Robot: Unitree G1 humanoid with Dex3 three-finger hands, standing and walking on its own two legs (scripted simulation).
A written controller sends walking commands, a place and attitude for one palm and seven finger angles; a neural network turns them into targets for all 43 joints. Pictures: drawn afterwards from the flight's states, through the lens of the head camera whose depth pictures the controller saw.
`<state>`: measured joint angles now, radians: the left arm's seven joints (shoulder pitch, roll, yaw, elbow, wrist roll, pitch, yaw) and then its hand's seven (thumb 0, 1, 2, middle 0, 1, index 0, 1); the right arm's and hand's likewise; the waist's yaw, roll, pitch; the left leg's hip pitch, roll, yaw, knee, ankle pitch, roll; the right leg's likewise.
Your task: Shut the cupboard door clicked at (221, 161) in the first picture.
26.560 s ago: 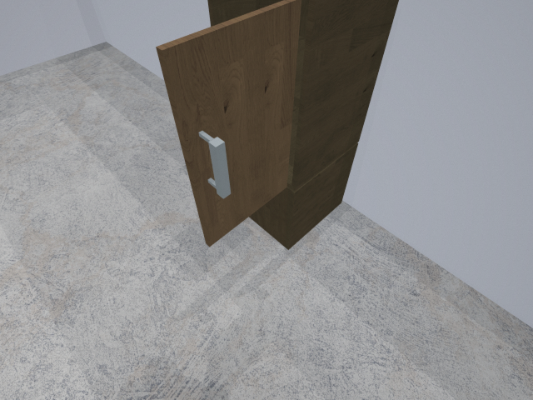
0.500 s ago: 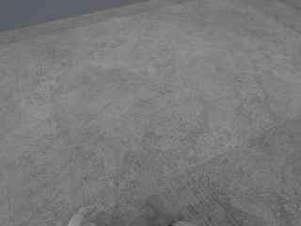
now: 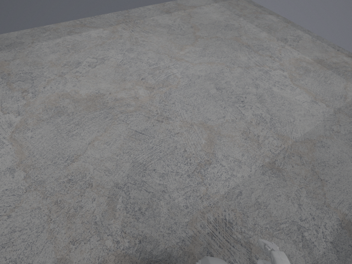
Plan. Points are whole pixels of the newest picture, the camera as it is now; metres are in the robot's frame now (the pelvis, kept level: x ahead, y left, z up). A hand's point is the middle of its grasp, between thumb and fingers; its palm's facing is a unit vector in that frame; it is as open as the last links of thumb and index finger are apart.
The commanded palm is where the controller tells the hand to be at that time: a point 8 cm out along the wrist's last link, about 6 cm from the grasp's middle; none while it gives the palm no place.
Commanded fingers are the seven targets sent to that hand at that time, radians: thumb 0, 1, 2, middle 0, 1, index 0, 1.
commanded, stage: turn to face it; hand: left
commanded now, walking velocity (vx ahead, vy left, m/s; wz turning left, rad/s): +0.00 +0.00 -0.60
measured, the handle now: out of the picture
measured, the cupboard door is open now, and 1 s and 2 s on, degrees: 59 59 59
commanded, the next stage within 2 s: none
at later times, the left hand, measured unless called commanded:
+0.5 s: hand (129, 238) +0.19 +0.14 -0.16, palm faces -0.33 -0.91 -0.25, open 7.4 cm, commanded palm none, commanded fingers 0.00 0.90 0.90 -0.20 -0.30 -0.20 -0.30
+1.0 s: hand (156, 213) +0.27 +0.08 -0.16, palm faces -0.60 -0.76 -0.26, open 7.4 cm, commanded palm none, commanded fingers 0.00 0.90 0.90 -0.20 -0.30 -0.20 -0.30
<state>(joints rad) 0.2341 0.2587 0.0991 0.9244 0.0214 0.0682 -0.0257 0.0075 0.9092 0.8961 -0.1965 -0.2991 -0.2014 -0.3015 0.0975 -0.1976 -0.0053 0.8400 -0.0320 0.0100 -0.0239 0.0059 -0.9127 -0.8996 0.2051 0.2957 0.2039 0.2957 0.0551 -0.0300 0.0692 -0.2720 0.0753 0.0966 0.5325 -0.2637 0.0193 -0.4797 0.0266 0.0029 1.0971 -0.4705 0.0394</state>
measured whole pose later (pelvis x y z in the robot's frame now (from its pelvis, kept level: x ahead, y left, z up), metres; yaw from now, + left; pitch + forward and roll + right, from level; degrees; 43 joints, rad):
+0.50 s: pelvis +0.03 -0.02 -0.01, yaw -19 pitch +1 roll -1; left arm 0.15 0.22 0.05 0.86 0.02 0.05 -0.01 0.01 0.90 0.90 -0.20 -0.30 -0.20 -0.30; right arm 0.21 -0.27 -0.05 0.90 -0.01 0.06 -0.01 0.01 -0.91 -0.90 0.20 0.30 0.20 0.30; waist -0.03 0.02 0.09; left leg -0.48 0.08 0.06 0.99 -0.44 -0.09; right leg -0.27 0.00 0.03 0.55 -0.30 0.01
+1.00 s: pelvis +0.04 -0.02 -0.01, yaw -38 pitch +1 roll -1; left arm 0.13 0.25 0.07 0.85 0.02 0.06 -0.04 0.01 0.91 0.90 -0.20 -0.30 -0.20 -0.30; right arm 0.26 -0.24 -0.04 0.90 -0.02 0.04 0.00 0.01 -0.90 -0.90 0.21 0.30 0.21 0.30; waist -0.02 0.02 0.08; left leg -0.30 0.19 0.26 0.68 -0.39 -0.05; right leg -0.25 -0.02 -0.07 0.56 -0.33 0.00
